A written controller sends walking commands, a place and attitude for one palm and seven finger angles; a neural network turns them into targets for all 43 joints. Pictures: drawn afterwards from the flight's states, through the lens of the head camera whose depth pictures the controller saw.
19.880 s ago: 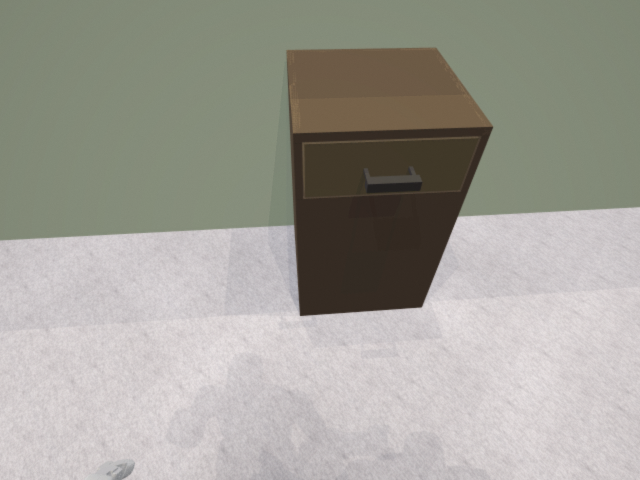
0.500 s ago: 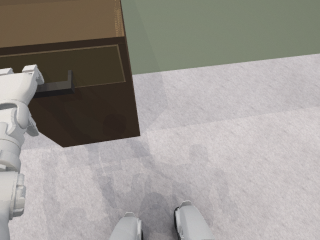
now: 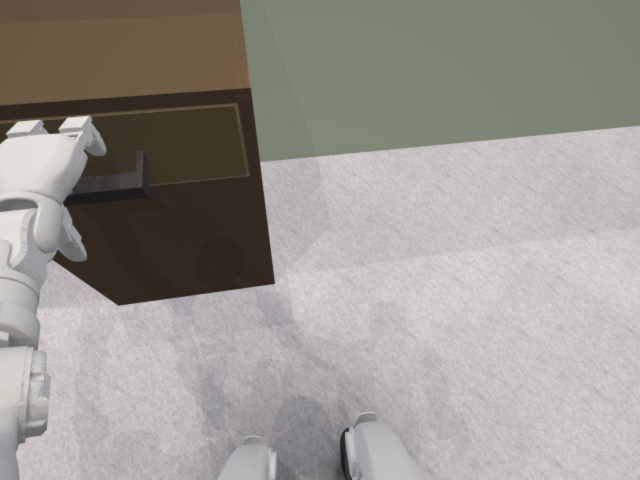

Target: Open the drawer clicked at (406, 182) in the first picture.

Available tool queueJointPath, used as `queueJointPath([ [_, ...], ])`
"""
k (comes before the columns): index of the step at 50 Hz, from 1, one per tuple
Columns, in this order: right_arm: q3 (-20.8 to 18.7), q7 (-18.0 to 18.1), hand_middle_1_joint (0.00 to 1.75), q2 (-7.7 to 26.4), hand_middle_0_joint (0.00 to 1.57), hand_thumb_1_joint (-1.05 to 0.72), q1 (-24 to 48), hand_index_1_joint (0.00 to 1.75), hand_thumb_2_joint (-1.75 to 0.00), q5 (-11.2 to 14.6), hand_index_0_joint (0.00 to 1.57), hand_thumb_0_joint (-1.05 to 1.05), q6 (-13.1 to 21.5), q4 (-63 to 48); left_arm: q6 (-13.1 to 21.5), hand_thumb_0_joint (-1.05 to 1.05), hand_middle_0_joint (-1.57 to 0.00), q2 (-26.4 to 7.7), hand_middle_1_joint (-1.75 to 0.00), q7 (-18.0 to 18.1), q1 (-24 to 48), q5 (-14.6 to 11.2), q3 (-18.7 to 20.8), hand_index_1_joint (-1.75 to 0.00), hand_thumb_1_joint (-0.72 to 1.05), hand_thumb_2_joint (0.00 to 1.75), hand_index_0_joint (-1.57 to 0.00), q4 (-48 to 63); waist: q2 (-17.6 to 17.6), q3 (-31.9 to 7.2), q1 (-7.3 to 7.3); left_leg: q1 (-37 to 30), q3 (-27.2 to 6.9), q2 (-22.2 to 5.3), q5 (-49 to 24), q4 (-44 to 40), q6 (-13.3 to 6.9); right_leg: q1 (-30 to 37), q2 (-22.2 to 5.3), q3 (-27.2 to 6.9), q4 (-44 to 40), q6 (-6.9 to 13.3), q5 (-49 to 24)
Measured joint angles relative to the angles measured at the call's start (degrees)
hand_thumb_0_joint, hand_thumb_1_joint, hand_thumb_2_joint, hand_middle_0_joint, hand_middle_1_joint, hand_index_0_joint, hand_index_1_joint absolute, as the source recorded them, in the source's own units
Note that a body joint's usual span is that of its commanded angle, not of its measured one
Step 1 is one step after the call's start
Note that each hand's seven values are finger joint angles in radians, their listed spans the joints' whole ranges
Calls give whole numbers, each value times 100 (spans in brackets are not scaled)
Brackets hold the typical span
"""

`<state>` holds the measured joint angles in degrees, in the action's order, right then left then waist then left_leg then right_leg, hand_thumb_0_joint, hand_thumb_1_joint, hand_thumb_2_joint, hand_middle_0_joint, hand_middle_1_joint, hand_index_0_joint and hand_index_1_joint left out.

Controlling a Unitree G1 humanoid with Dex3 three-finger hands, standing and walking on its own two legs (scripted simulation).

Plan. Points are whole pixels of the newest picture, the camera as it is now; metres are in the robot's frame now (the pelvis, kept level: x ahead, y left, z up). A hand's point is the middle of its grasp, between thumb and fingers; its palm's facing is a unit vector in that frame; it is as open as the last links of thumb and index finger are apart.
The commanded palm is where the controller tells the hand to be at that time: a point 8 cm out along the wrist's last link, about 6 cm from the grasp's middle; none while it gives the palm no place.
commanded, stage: re-aim the fingers above the handle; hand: left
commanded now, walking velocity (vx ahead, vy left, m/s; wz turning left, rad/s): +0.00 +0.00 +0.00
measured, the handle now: (99, 175) +0.53 +0.30 -0.04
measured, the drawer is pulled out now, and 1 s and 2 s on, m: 0.00 0.00 0.00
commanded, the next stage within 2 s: lower the fingers behind the handle in 1.78 s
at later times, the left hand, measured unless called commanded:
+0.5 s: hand (53, 183) +0.48 +0.32 +0.02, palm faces -0.03 +0.02 -1.00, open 13.8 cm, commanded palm +0.46 +0.31 +0.06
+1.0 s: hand (19, 233) +0.42 +0.36 -0.01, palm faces -0.18 +0.02 -0.98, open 13.9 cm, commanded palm +0.43 +0.33 +0.06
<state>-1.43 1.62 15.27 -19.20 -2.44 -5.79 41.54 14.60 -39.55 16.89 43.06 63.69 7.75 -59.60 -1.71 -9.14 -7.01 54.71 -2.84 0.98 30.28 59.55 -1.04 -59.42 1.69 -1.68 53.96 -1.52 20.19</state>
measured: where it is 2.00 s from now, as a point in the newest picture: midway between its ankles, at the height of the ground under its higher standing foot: outside the picture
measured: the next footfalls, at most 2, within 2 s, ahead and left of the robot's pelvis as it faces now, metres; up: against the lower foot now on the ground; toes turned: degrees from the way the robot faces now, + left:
none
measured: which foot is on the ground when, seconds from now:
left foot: down 0.00-1.00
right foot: down 0.00-1.00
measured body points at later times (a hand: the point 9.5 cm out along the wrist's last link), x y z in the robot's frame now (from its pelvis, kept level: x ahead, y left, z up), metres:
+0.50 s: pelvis -0.01 +0.00 +0.00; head +0.13 +0.01 +0.43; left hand +0.48 +0.31 +0.07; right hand +0.02 -0.29 -0.12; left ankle -0.03 +0.11 -0.67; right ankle +0.04 -0.14 -0.67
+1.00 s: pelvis -0.01 +0.01 +0.00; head +0.14 +0.01 +0.43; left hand +0.43 +0.35 +0.05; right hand +0.03 -0.27 -0.13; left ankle -0.03 +0.11 -0.67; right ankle +0.04 -0.14 -0.67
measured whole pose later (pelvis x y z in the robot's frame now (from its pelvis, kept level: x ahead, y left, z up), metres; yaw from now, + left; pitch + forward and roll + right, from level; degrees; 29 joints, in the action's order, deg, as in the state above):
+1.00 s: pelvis -0.01 +0.01 +0.00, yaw +0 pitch +25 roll -2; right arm -1.4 1.2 15.9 -16.9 -1.4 -7.4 40.1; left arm 9.6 -40.9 16.8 37.9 62.1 8.6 -60.3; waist -2.3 -7.1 -4.3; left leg 54.2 -1.7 1.3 29.7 59.2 -1.7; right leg -59.1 1.5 -2.8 53.6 -2.2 19.4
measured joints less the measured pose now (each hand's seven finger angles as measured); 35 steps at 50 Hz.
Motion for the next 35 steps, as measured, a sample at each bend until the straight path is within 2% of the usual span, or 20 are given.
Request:
queueJointPath([
  [3, -61, -70, 30, 29, 21, -90, 17, 30, -89, -31, 20, 0, -24, 72, -17, 0, -32, -16, -120, 306, 50, 20, 21, -120, -49, 30, -32, 29, -31, -40, 17, 101, -32, -4, 70, 149, 15, -87, 5, 36, 126, 14, 64],
  [6, -81, -144, 30, 66, 21, -90, 70, 30, -89, -13, 20, 1, -80, 60, -327, 0, -31, 22, -120, 470, 62, -13, -42, -120, -49, 30, -32, -116, -63, -4, 62, 89, -7, -12, 83, 170, 6, -85, 16, 11, 146, 0, 64],
  [9, -67, -156, 30, 80, 21, -90, 111, 30, -89, 37, 20, 1, -102, 4, -645, 0, -31, 107, -120, 384, 35, -44, -195, -120, -49, 30, -32, -335, -87, 58, 93, 4, 21, -2, 24, 64, -8, -9, 6, -19, 58, -11, 11],
  [11, -48, -125, 30, 69, 21, -90, 130, 30, -89, 62, 20, 1, -82, -23, -699, 0, -31, 163, -120, 238, 9, -62, -271, -120, -49, 30, -32, -398, -82, 100, 97, -60, 23, 9, -29, -24, -13, 56, -7, -24, -21, -12, -31],
  [15, -34, -16, 30, 7, 21, -90, 120, 30, -89, 49, 20, 0, 29, -24, -382, 0, -32, 214, -120, 54, 3, -56, -279, -120, -49, 30, -32, -184, -6, 74, 51, -78, -25, 31, -84, -89, 3, 90, -36, 21, -74, 2, -59],
  [18, -16, 10, 30, 3, 21, -90, 145, 30, -89, 10, 20, 0, 78, 22, -115, 0, -32, 174, -120, 179, 103, 16, -189, -120, -49, 30, -33, -33, 40, -9, -28, -11, -69, 26, -48, -3, 26, 37, -32, 67, -3, 22, -20],
  [20, 4, -14, 30, 33, 21, -90, 189, 30, -89, -8, 20, 0, 60, 27, -125, 0, -32, 100, -120, 338, 231, 45, -130, -120, -49, 30, -33, -85, 44, -37, -84, 44, -77, 13, -6, 82, 34, -16, -17, 78, 69, 32, 9],
  [24, 48, -87, 30, 118, 21, -90, 268, 30, -89, 26, 20, 0, -34, -75, -583, 0, -31, -88, -120, 485, 433, 27, -99, -120, -49, 30, -32, -462, 7, 47, -117, 65, -9, -12, 14, 123, 19, -64, 15, 14, 108, 19, -2],
  [26, 57, -95, 30, 145, 21, -90, 261, 30, -89, 67, 20, 0, -61, -145, -820, 0, -31, -155, -120, 364, 426, 0, -149, -120, -49, 30, -32, -640, -20, 125, -87, 27, 39, -14, -23, 52, 3, -42, 19, -36, 49, 0, -46],
  [28, 54, -71, 30, 150, 21, -90, 216, 30, -89, 95, 20, 0, -64, -187, -888, 0, -31, -176, -120, 130, 322, -57, -189, -120, -49, 30, -32, -687, -43, 182, -37, -21, 75, -10, -72, -43, -12, -5, 16, -73, -35, -11, -94],
  [30, 30, -18, 30, 129, 21, -90, 137, 30, -89, 109, 20, 0, -34, -182, -763, 0, -31, -149, -120, -138, 163, -135, -231, -120, -49, 30, -32, -581, -52, 193, 23, -55, 83, -3, -107, -116, -22, 29, 6, -84, -102, -21, -123],
  [32, -8, 49, 30, 83, 21, -90, 47, 30, -89, 102, 20, 0, 28, -128, -482, 0, -31, -88, -120, -335, 43, -191, -279, -120, -49, 30, -32, -379, -39, 164, 70, -51, 54, 13, -109, -123, -24, 41, -13, -56, -112, -26, -113],
  [35, -38, 119, 30, 20, 21, -90, -37, 30, -89, 63, 20, 0, 108, 3, 30, 0, -32, -42, -120, -313, -21, -140, -204, -121, -49, 30, -32, -16, 15, 32, 76, 62, -25, 37, -47, 9, -7, -41, -40, 24, 4, -14, -30],
])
